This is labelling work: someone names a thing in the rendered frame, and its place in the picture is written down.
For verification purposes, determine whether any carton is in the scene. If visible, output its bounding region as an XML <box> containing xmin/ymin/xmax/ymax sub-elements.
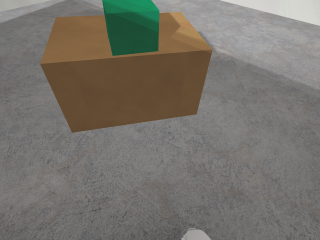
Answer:
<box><xmin>102</xmin><ymin>0</ymin><xmax>160</xmax><ymax>56</ymax></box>

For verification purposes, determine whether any robot right thigh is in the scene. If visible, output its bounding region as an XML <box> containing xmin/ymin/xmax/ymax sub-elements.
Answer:
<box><xmin>181</xmin><ymin>229</ymin><xmax>211</xmax><ymax>240</ymax></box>

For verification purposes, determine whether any pedestal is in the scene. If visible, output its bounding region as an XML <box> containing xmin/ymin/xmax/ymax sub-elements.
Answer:
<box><xmin>40</xmin><ymin>12</ymin><xmax>213</xmax><ymax>133</ymax></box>

